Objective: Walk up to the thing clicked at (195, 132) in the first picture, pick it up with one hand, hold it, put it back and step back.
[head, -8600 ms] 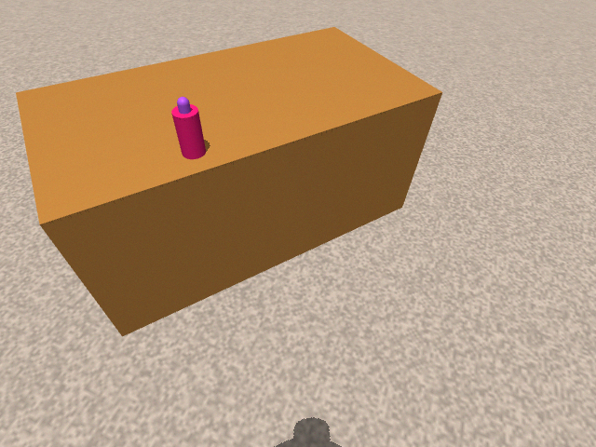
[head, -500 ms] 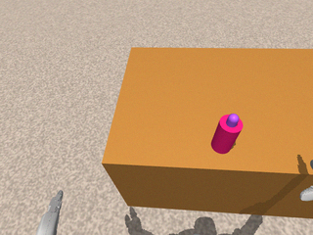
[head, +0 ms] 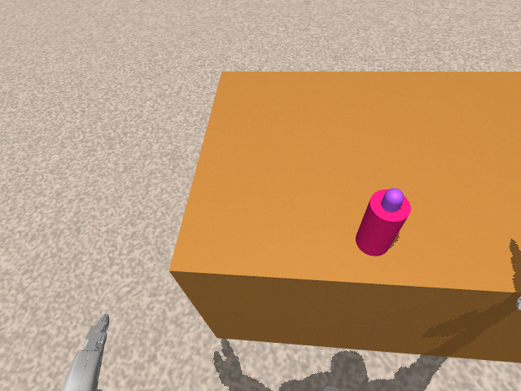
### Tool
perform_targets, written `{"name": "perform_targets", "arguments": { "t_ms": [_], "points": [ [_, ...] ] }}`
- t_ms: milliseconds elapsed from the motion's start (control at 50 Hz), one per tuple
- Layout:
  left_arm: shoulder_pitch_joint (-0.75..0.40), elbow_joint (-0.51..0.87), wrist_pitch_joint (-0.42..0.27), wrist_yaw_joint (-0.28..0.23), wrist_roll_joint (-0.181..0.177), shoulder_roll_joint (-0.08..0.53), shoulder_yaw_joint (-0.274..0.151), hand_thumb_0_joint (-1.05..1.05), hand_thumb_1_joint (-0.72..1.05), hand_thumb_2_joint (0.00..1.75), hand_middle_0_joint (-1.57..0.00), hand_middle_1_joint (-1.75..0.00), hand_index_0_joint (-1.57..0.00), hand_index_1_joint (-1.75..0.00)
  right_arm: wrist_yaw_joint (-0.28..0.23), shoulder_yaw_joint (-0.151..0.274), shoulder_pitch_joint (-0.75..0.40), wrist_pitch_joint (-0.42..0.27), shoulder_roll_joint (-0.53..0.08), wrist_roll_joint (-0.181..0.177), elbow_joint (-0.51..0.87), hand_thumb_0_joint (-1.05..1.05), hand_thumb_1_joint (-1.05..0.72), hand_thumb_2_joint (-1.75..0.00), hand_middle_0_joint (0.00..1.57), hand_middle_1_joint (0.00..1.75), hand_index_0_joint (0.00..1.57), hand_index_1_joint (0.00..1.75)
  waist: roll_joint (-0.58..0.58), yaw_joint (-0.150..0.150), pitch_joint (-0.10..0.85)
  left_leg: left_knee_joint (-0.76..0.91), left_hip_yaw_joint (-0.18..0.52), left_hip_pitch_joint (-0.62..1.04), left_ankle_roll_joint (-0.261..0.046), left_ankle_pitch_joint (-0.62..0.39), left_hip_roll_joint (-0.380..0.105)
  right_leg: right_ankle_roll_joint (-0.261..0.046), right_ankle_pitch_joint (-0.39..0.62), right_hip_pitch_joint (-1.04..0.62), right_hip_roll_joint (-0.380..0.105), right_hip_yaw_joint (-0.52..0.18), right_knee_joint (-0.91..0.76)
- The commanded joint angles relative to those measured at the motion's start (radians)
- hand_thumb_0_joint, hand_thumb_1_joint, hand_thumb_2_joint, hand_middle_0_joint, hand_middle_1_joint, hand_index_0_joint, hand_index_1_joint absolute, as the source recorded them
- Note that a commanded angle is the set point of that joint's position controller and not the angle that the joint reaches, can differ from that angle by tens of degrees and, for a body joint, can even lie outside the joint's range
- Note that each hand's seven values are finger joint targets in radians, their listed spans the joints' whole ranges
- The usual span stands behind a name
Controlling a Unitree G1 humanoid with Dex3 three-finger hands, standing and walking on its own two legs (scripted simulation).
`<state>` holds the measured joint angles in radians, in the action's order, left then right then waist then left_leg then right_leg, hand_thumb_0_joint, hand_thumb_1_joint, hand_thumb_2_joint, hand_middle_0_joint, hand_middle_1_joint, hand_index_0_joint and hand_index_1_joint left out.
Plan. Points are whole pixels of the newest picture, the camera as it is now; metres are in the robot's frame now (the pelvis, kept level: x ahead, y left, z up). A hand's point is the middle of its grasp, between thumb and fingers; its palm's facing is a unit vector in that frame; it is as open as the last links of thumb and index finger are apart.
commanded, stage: go down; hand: right
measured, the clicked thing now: (383, 219) +0.44 -0.19 -0.05
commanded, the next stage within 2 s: approach in 0.66 s
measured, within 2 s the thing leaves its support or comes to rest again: neither
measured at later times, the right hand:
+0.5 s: hand out of the picture +0.35 -0.38 +0.03, palm faces +0.20 +0.97 -0.11, open 17.4 cm
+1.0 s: hand out of the picture +0.37 -0.37 +0.02, palm faces +0.18 +0.98 -0.04, open 17.6 cm
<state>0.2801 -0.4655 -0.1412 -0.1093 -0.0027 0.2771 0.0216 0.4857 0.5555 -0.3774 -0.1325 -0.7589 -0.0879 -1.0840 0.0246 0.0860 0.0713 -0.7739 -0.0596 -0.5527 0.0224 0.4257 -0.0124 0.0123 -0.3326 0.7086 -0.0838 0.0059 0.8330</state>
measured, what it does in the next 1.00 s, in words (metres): stands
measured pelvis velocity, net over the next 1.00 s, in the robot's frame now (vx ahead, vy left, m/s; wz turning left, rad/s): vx -0.01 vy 0.00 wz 0.01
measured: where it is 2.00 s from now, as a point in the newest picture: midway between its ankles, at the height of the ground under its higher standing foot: outside the picture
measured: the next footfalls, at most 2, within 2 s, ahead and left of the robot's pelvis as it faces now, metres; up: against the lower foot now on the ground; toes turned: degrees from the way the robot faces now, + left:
none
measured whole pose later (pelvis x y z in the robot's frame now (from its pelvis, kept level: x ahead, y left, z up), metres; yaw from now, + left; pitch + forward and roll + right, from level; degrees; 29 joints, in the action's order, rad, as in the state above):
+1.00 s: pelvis -0.01 +0.00 -0.02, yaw +0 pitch +16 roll +3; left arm 0.29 -0.37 -0.15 -0.07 0.00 0.27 0.04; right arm 0.53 0.59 -0.51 -0.30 -0.78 -0.17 -1.18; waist 0.04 0.12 0.10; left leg -0.88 -0.06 -0.69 0.03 0.46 -0.01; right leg 0.00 -0.36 0.85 -0.08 0.00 0.93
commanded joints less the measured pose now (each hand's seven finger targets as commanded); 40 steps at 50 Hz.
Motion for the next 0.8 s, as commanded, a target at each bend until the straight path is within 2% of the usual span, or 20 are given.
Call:
{"name": "perform_targets", "arguments": {
  "t_ms": [0, 20, 60, 80, 120, 140, 160, 200, 240, 260, 300, 380, 440, 480, 520, 560, 580, 660, 720, 780],
  "points": [
    [-0.018, 0.156, -0.048, -0.013, -0.003, 0.167, -0.074, 0.0, -0.54, 0.05, -0.05, -0.06, -0.06, -0.06, 0.005, 0.066, -0.228, -0.061, -0.383, -0.039, 0.174, 0.0, 0.54, -0.06, 0.05, 0.05, 0.05, 0.05, -0.196, -0.022, 0.33, 0.1, 0.011, -0.009, -0.041, -0.268, 0.039, -0.031, 0.263, -0.373, 0.04, -0.034, -0.099],
    [0.005, 0.137, -0.046, -0.01, -0.002, 0.147, -0.059, 0.0, -0.54, 0.05, -0.06, -0.06, -0.06, -0.06, 0.007, 0.063, -0.247, -0.064, -0.385, -0.036, 0.182, 0.0, 0.53, -0.06, 0.05, 0.05, 0.05, 0.05, -0.209, -0.017, 0.335, 0.101, 0.017, -0.01, -0.039, -0.289, 0.036, -0.033, 0.28, -0.373, 0.043, -0.029, -0.088],
    [0.014, 0.138, -0.044, -0.009, -0.004, 0.159, -0.07, 0.0, -0.55, 0.06, -0.06, -0.06, -0.06, -0.06, 0.01, 0.068, -0.209, -0.06, -0.389, -0.035, 0.156, 0.0, 0.52, -0.06, 0.05, 0.05, 0.06, 0.05, -0.18, -0.021, 0.353, 0.09, 0.016, 0.002, -0.035, -0.339, 0.033, -0.035, 0.334, -0.372, 0.045, -0.03, -0.072],
    [0.004, 0.159, -0.044, -0.013, -0.003, 0.194, -0.102, 0.0, -0.54, 0.05, -0.06, -0.06, -0.06, -0.06, 0.01, 0.073, -0.244, -0.064, -0.41, -0.036, 0.18, 0.0, 0.52, -0.06, 0.06, 0.05, 0.06, 0.05, -0.179, -0.002, 0.35, 0.092, 0.015, -0.003, -0.033, -0.336, 0.034, -0.035, 0.325, -0.369, 0.045, -0.031, -0.074],
    [-0.014, 0.166, -0.042, -0.011, -0.004, 0.188, -0.089, 0.0, -0.54, 0.05, -0.05, -0.06, -0.06, -0.05, 0.011, 0.075, -0.265, -0.067, -0.411, -0.037, 0.198, 0.0, 0.52, -0.05, 0.06, 0.05, 0.06, 0.05, -0.194, -0.012, 0.343, 0.091, 0.013, -0.018, -0.038, -0.307, 0.036, -0.034, 0.304, -0.373, 0.043, -0.033, -0.083],
    [0.033, 0.117, -0.037, -0.008, -0.003, 0.177, -0.093, 0.0, -0.54, 0.05, -0.06, -0.06, -0.06, -0.06, 0.014, 0.068, -0.276, -0.068, -0.405, -0.035, 0.181, 0.0, 0.52, -0.06, 0.06, 0.05, 0.06, 0.05, -0.217, -0.007, 0.316, 0.092, 0.012, -0.046, -0.04, -0.284, 0.038, -0.031, 0.29, -0.373, 0.041, -0.034, -0.088],
    [0.004, 0.134, -0.038, -0.003, -0.004, 0.157, -0.068, 0.0, -0.54, 0.05, -0.05, -0.06, -0.06, -0.06, 0.017, 0.071, -0.262, -0.071, -0.395, -0.04, 0.169, 0.0, 0.53, -0.06, 0.06, 0.05, 0.06, 0.05, -0.227, -0.02, 0.305, 0.094, 0.009, -0.05, -0.043, -0.256, 0.038, -0.027, 0.273, -0.37, 0.039, -0.036, -0.093],
    [0.003, 0.169, -0.042, -0.005, -0.007, 0.178, -0.085, 0.0, -0.55, 0.06, -0.06, -0.06, -0.06, -0.06, 0.014, 0.072, -0.279, -0.074, -0.409, -0.04, 0.188, 0.0, 0.52, -0.06, 0.06, 0.05, 0.06, 0.05, -0.2, -0.007, 0.329, 0.099, 0.011, -0.03, -0.041, -0.264, 0.038, -0.033, 0.257, -0.371, 0.039, -0.035, -0.093],
    [0.001, 0.163, -0.04, 0.002, -0.007, 0.134, -0.04, 0.0, -0.55, 0.05, -0.05, -0.06, -0.06, -0.06, 0.016, 0.084, -0.263, -0.075, -0.416, -0.041, 0.171, 0.0, 0.52, -0.05, 0.06, 0.05, 0.06, 0.05, -0.208, -0.023, 0.309, 0.103, 0.019, -0.005, -0.038, -0.27, 0.031, -0.034, 0.235, -0.336, 0.048, -0.027, -0.09],
    [-0.004, 0.165, -0.041, 0.0, -0.01, 0.147, -0.057, 0.0, -0.54, 0.05, -0.05, -0.06, -0.06, -0.05, 0.021, 0.076, -0.255, -0.073, -0.399, -0.045, 0.159, 0.0, 0.55, -0.06, 0.05, 0.05, 0.05, 0.05, -0.187, -0.017, 0.322, 0.099, 0.018, -0.011, -0.037, -0.278, 0.033, -0.036, 0.244, -0.347, 0.046, -0.028, -0.088],
    [0.01, 0.166, -0.039, -0.003, -0.005, 0.183, -0.089, 0.0, -0.54, 0.05, -0.05, -0.06, -0.06, -0.05, 0.022, 0.09, -0.299, -0.078, -0.435, -0.046, 0.179, 0.0, 0.53, -0.06, 0.06, 0.05, 0.06, 0.05, -0.198, -0.001, 0.357, 0.093, 0.018, -0.023, -0.036, -0.302, 0.033, -0.035, 0.282, -0.37, 0.043, -0.033, -0.075],
    [0.013, 0.144, -0.036, 0.002, -0.006, 0.17, -0.078, 0.0, -0.55, 0.06, -0.05, -0.06, -0.06, -0.06, 0.026, 0.084, -0.287, -0.078, -0.427, -0.043, 0.139, 0.0, 0.54, -0.06, 0.05, 0.05, 0.06, 0.05, -0.201, -0.011, 0.338, 0.081, 0.012, -0.044, -0.038, -0.316, 0.035, -0.032, 0.332, -0.368, 0.041, -0.037, -0.064],
    [-0.007, 0.189, -0.039, 0.001, -0.006, 0.177, -0.076, 0.0, -0.55, 0.06, -0.05, -0.06, -0.06, -0.06, 0.026, 0.095, -0.341, -0.091, -0.453, -0.043, 0.179, 0.0, 0.52, -0.06, 0.06, 0.05, 0.06, 0.05, -0.216, -0.006, 0.371, 0.085, 0.009, -0.034, -0.041, -0.283, 0.038, -0.03, 0.294, -0.383, 0.039, -0.041, -0.075],
    [0.01, 0.146, -0.035, 0.006, -0.006, 0.148, -0.056, 0.0, -0.55, 0.06, -0.05, -0.06, -0.05, -0.06, 0.034, 0.074, -0.313, -0.088, -0.417, -0.046, 0.111, 0.0, 0.53, -0.06, 0.06, 0.05, 0.06, 0.05, -0.225, -0.01, 0.314, 0.083, 0.006, -0.064, -0.042, -0.264, 0.04, -0.025, 0.287, -0.359, 0.038, -0.042, -0.077],
    [-0.008, 0.184, -0.038, 0.005, -0.006, 0.177, -0.08, 0.0, -0.55, 0.06, -0.05, -0.06, -0.05, -0.06, 0.028, 0.095, -0.338, -0.094, -0.457, -0.042, 0.149, 0.0, 0.52, -0.06, 0.06, 0.05, 0.06, 0.05, -0.205, -0.005, 0.366, 0.083, 0.015, -0.032, -0.039, -0.302, 0.034, -0.032, 0.298, -0.358, 0.042, -0.038, -0.064],
    [-0.011, 0.183, -0.036, 0.006, -0.003, 0.169, -0.066, 0.0, -0.55, 0.06, -0.05, -0.06, -0.05, -0.06, 0.033, 0.084, -0.35, -0.094, -0.441, -0.043, 0.13, 0.0, 0.53, -0.06, 0.06, 0.05, 0.06, 0.05, -0.206, -0.001, 0.375, 0.075, 0.011, -0.04, -0.038, -0.308, 0.037, -0.027, 0.325, -0.367, 0.039, -0.042, -0.059],
    [-0.003, 0.202, -0.036, 0.006, -0.005, 0.193, -0.093, 0.0, -0.56, 0.06, -0.05, -0.05, -0.05, -0.06, 0.033, 0.088, -0.354, -0.094, -0.447, -0.045, 0.135, 0.0, 0.53, -0.06, 0.06, 0.05, 0.06, 0.05, -0.212, 0.009, 0.385, 0.078, 0.011, -0.039, -0.039, -0.308, 0.037, -0.029, 0.323, -0.376, 0.039, -0.043, -0.061],
    [0.006, 0.178, -0.032, 0.011, -0.008, 0.16, -0.065, 0.0, -0.55, 0.06, -0.05, -0.06, -0.05, -0.06, 0.026, 0.09, -0.361, -0.101, -0.453, -0.041, 0.133, 0.0, 0.51, -0.06, 0.06, 0.05, 0.06, 0.05, -0.232, -0.009, 0.333, 0.086, 0.014, -0.039, -0.041, -0.267, 0.035, -0.031, 0.245, -0.339, 0.046, -0.033, -0.074],
    [-0.003, 0.174, -0.033, 0.017, -0.01, 0.174, -0.084, 0.0, -0.54, 0.05, -0.05, -0.06, -0.06, -0.05, 0.024, 0.095, -0.37, -0.101, -0.464, -0.045, 0.138, 0.0, 0.55, -0.06, 0.06, 0.05, 0.06, 0.05, -0.208, 0.001, 0.323, 0.088, 0.025, -0.05, -0.038, -0.257, 0.031, -0.036, 0.202, -0.307, 0.048, -0.03, -0.071],
    [-0.009, 0.185, -0.034, 0.019, -0.011, 0.149, -0.059, 0.0, -0.57, 0.06, -0.06, -0.04, -0.04, -0.06, 0.032, 0.094, -0.381, -0.112, -0.442, -0.053, 0.126, 0.0, 0.6, -0.05, 0.04, 0.05, 0.05, 0.05, -0.197, 0.003, 0.343, 0.075, 0.017, -0.063, -0.04, -0.244, 0.037, -0.033, 0.203, -0.311, 0.042, -0.039, -0.068]
  ]
}}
